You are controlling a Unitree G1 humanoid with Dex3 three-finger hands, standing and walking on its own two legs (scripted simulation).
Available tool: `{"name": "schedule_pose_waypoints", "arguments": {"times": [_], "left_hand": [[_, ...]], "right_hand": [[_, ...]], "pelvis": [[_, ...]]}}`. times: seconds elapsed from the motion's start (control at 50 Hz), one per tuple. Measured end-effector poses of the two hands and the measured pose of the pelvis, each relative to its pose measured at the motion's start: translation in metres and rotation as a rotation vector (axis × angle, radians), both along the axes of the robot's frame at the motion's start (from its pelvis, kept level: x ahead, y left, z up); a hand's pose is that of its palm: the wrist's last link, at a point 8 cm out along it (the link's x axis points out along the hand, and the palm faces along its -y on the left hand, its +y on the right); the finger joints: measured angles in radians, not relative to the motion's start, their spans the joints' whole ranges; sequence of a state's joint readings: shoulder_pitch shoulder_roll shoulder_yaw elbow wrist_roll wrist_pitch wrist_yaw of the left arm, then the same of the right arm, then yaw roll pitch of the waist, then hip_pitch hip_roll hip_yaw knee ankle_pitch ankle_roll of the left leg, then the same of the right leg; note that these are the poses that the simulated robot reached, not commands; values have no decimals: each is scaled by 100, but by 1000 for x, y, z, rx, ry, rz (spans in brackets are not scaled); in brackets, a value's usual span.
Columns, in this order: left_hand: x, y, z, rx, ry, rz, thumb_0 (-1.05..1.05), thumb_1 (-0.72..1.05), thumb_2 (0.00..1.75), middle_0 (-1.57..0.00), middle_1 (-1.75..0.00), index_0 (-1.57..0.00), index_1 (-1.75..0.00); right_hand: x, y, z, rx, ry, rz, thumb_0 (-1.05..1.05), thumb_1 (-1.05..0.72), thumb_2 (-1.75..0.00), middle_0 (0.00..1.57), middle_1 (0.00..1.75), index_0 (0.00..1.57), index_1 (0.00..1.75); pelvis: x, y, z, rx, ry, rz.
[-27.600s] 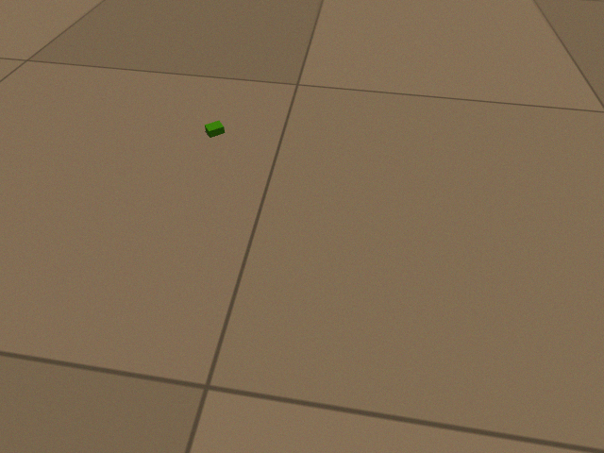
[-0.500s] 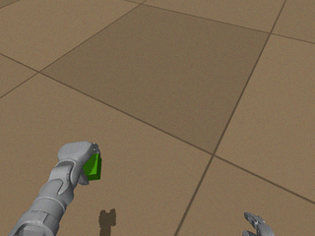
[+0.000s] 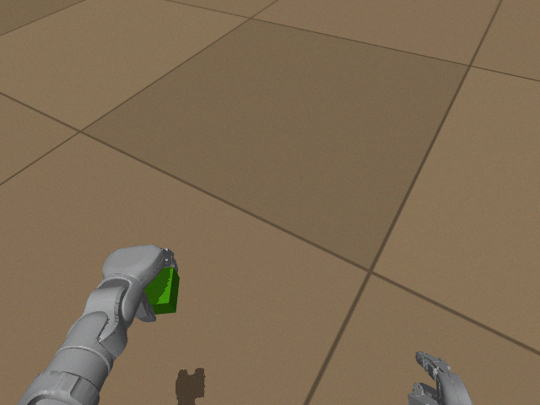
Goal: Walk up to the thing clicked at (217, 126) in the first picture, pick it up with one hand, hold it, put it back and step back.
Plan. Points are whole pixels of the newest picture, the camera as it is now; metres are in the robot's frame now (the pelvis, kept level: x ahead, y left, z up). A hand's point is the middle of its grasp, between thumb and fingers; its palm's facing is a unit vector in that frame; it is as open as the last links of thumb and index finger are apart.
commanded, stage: hold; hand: left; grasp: from above
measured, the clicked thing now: (150, 291) +0.31 +0.23 -0.06
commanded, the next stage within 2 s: crouch in 0.92 s
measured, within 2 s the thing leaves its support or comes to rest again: neither
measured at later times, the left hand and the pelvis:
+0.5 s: hand (143, 292) +0.29 +0.22 -0.02, palm faces -0.43 -0.07 -0.90, open 9.3 cm; pelvis +0.00 +0.00 +0.00, yaw +0 degrees
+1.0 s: hand (142, 286) +0.30 +0.22 -0.02, palm faces -0.43 -0.06 -0.90, open 9.3 cm; pelvis +0.00 +0.00 +0.01, yaw +0 degrees
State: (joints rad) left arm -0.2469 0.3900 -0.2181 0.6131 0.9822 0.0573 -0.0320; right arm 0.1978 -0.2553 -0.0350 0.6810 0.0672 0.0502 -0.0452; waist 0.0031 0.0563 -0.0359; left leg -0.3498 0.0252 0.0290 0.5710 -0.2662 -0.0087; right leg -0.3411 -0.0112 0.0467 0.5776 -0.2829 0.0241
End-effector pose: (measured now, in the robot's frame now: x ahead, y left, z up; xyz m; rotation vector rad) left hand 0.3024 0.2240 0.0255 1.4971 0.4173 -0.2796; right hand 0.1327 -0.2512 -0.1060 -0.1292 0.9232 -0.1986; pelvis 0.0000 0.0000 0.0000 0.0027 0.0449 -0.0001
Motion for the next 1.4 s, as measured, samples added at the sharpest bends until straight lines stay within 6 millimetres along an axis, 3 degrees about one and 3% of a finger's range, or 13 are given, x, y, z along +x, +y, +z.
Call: {"name": "schedule_pose_waypoints", "arguments": {"times": [0.54,1.1,1.24,1.4], "left_hand": [[-7,-3,10,-9,7,-10,-1,13,34,-78,-39,-80,-36],[3,1,11,-3,2,-8,-1,13,34,-78,-39,-80,-36],[0,1,-6,-2,19,-17,-1,13,34,-78,-38,-80,-36],[3,7,-59,39,18,-30,-1,12,34,-79,-38,-82,-35]], "right_hand": [[12,4,9,9,-44,11,1,-90,-90,20,30,20,30],[10,4,6,10,-6,-6,1,-90,-90,20,30,20,30],[11,2,6,3,2,-3,1,-89,-89,20,30,20,30],[-6,-8,-14,-46,79,15,0,-89,-89,20,30,20,30]], "pelvis": [[-2,-1,5,2,-25,-3],[6,1,7,1,-21,-4],[6,-1,5,2,-5,3],[-5,-2,-15,-5,93,16]]}}
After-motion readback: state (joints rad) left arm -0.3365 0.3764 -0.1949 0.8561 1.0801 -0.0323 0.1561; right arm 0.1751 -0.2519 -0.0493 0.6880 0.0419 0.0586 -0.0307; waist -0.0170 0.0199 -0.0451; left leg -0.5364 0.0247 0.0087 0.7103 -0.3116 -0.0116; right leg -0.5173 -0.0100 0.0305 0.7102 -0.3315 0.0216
